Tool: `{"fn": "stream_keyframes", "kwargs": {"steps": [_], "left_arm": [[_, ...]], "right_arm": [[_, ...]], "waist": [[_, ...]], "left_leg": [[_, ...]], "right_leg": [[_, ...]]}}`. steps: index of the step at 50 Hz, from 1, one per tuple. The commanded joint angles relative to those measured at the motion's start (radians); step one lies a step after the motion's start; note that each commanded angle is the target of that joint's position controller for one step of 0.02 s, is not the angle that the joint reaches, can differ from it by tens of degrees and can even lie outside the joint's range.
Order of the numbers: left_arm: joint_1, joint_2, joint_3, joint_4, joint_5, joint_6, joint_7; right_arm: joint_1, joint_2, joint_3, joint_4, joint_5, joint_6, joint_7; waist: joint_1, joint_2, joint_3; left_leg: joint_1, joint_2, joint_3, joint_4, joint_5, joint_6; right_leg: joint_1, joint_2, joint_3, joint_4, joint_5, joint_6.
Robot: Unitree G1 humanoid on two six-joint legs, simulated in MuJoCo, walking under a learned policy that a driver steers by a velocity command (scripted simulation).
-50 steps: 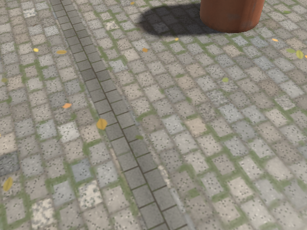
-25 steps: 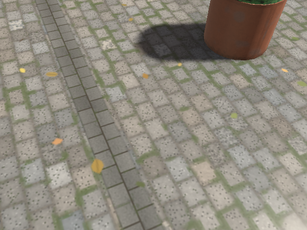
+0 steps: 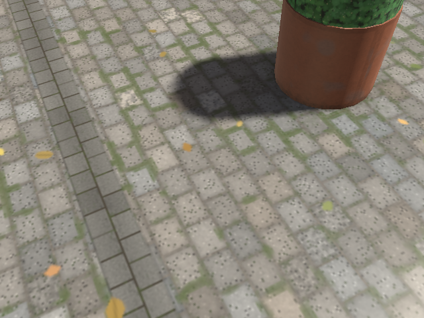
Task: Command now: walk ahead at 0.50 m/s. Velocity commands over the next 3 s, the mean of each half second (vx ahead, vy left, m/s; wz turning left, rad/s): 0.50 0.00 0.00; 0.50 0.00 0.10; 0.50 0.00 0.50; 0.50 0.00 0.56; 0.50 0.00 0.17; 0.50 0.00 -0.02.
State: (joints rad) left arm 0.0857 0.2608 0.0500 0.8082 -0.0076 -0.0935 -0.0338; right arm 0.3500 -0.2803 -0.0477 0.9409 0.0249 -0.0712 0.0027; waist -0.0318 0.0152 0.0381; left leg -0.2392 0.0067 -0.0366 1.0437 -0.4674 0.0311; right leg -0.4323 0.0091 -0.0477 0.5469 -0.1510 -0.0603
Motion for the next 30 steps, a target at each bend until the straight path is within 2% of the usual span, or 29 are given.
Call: {"fn": "stream_keyframes", "kwargs": {"steps": [1, 2, 3, 5, 7, 9, 13, 16, 19, 20, 21, 22, 23, 24, 25, 26, 27, 28, 29, 30], "left_arm": [[0.144, 0.120, 0.030, -0.003, 0.004, 0.002, 0.006], [0.111, 0.094, 0.022, -0.007, 0.013, -0.003, 0.004], [0.099, 0.092, 0.021, -0.003, 0.016, -0.007, 0.002], [0.113, 0.114, 0.027, 0.013, 0.013, -0.017, 0.003], [0.142, 0.137, 0.033, 0.031, 0.012, -0.019, 0.014], [0.172, 0.144, 0.034, 0.047, 0.008, -0.013, 0.025], [0.236, 0.162, 0.036, 0.079, -0.003, -0.005, 0.035], [0.289, 0.167, 0.039, 0.113, -0.010, 0.008, 0.038], [0.293, 0.180, 0.047, 0.128, -0.014, 0.024, 0.044], [0.282, 0.187, 0.050, 0.129, -0.014, 0.029, 0.046], [0.260, 0.194, 0.052, 0.125, -0.015, 0.035, 0.047], [0.248, 0.177, 0.046, 0.121, -0.012, 0.041, 0.047], [0.259, 0.138, 0.027, 0.102, 0.003, 0.042, 0.049], [0.382, 0.013, -0.009, 0.093, 0.008, 0.021, 0.037], [0.341, 0.081, 0.004, 0.108, -0.006, -0.004, 0.032], [0.249, 0.150, 0.023, 0.078, -0.035, -0.019, 0.026], [0.193, 0.149, 0.022, 0.065, -0.037, -0.024, 0.030], [0.163, 0.141, 0.027, 0.062, -0.022, -0.021, 0.036], [0.179, 0.128, 0.031, 0.067, -0.015, -0.009, 0.039], [0.199, 0.107, 0.030, 0.074, -0.013, 0.004, 0.040]], "right_arm": [[-0.085, -0.125, -0.026, -0.102, 0.007, -0.043, -0.001], [-0.072, -0.116, -0.032, -0.097, -0.003, -0.030, -0.005], [-0.047, -0.093, -0.030, -0.088, -0.007, -0.016, -0.006], [-0.042, -0.064, -0.027, -0.088, -0.013, 0.002, -0.009], [-0.107, -0.067, -0.028, -0.112, -0.020, 0.006, -0.013], [-0.172, -0.058, -0.027, -0.130, -0.023, 0.002, -0.009], [-0.308, -0.033, -0.014, -0.163, -0.016, -0.009, 0.005], [-0.385, -0.038, -0.010, -0.193, -0.008, -0.014, 0.021], [-0.397, -0.061, -0.014, -0.212, -0.007, -0.023, 0.037], [-0.368, -0.076, -0.019, -0.207, -0.007, -0.025, 0.039], [-0.301, -0.097, -0.030, -0.190, -0.008, -0.027, 0.039], [-0.156, -0.134, -0.053, -0.142, -0.012, -0.027, 0.033], [0.024, -0.201, -0.076, -0.100, -0.022, -0.025, 0.023], [0.105, -0.290, -0.096, -0.075, -0.025, -0.018, 0.023], [0.106, -0.195, -0.068, -0.081, -0.018, -0.019, 0.026], [0.025, -0.155, -0.053, -0.092, -0.016, -0.022, 0.025], [-0.058, -0.133, -0.045, -0.111, -0.020, -0.023, 0.024], [-0.114, -0.104, -0.037, -0.117, -0.027, -0.024, 0.026], [-0.141, -0.082, -0.030, -0.118, -0.036, -0.028, 0.028], [-0.148, -0.073, -0.028, -0.114, -0.037, -0.031, 0.030]], "waist": [[0.082, -0.074, -0.097], [0.047, -0.095, -0.070], [0.026, -0.112, -0.065], [0.011, -0.100, -0.050], [0.019, -0.080, -0.023], [0.037, -0.072, -0.010], [0.086, -0.069, 0.018], [0.110, -0.067, 0.042], [0.089, -0.079, 0.039], [0.068, -0.090, 0.021], [0.025, -0.099, -0.020], [-0.044, -0.084, -0.108], [-0.105, -0.002, -0.252], [-0.055, 0.255, -0.375], [-0.084, 0.214, -0.398], [-0.071, 0.157, -0.253], [-0.043, 0.086, -0.165], [-0.017, 0.046, -0.099], [0.017, 0.073, -0.081], [0.033, 0.084, -0.076]], "left_leg": [[-0.478, 0.103, -0.029, 0.178, 0.103, 0.017], [-0.411, 0.133, -0.035, 0.122, 0.155, 0.014], [-0.359, 0.141, -0.033, 0.098, 0.183, 0.007], [-0.349, 0.148, -0.022, 0.048, 0.229, -0.012], [-0.410, 0.153, -0.020, -0.051, 0.318, -0.032], [-0.437, 0.148, -0.014, -0.177, 0.432, -0.041], [-0.391, 0.105, 0.026, -0.401, 0.578, -0.040], [-0.414, 0.090, 0.025, -0.480, 0.553, -0.027], [-0.400, 0.077, 0.019, -0.529, 0.454, 0.010], [-0.349, 0.063, 0.032, -0.536, 0.417, 0.023], [-0.242, 0.033, 0.060, -0.552, 0.395, 0.041], [-0.043, 0.000, 0.089, -0.568, 0.407, 0.067], [0.258, 0.126, -0.048, -0.533, 0.428, 0.123], [0.619, 0.358, -0.518, -0.621, 0.232, 0.286], [0.629, 0.374, -0.681, -0.736, 0.126, 0.281], [0.512, 0.345, -0.540, -0.750, 0.118, 0.231], [0.367, 0.309, -0.416, -0.770, 0.197, 0.205], [0.238, 0.272, -0.326, -0.803, 0.282, 0.193], [0.156, 0.241, -0.262, -0.833, 0.340, 0.180], [0.111, 0.223, -0.226, -0.861, 0.364, 0.181]], "right_leg": [[0.434, -0.287, 0.409, -0.306, -0.045, -0.178], [0.340, -0.251, 0.341, -0.339, 0.009, -0.159], [0.284, -0.235, 0.306, -0.370, 0.034, -0.160], [0.235, -0.226, 0.246, -0.409, 0.110, -0.179], [0.244, -0.225, 0.208, -0.432, 0.158, -0.186], [0.271, -0.210, 0.167, -0.438, 0.180, -0.169], [0.303, -0.191, 0.108, -0.444, 0.151, -0.142], [0.400, -0.232, 0.115, -0.409, 0.151, -0.140], [0.493, -0.278, 0.131, -0.344, 0.228, -0.119], [0.509, -0.282, 0.131, -0.308, 0.303, -0.109], [0.508, -0.266, 0.113, -0.230, 0.457, -0.094], [0.471, -0.214, 0.073, -0.060, 0.574, -0.070], [0.297, -0.157, 0.029, 0.221, 0.405, -0.036], [-0.126, 0.032, 0.009, 0.601, -0.130, 0.040], [-0.247, 0.029, 0.162, 0.729, -0.427, 0.026], [-0.326, -0.028, 0.161, 0.771, -0.365, 0.007], [-0.310, -0.085, 0.129, 0.732, -0.270, 0.002], [-0.274, -0.119, 0.117, 0.669, -0.201, 0.006], [-0.207, -0.148, 0.124, 0.621, -0.153, 0.009], [-0.163, -0.155, 0.121, 0.594, -0.128, 0.015]]}}
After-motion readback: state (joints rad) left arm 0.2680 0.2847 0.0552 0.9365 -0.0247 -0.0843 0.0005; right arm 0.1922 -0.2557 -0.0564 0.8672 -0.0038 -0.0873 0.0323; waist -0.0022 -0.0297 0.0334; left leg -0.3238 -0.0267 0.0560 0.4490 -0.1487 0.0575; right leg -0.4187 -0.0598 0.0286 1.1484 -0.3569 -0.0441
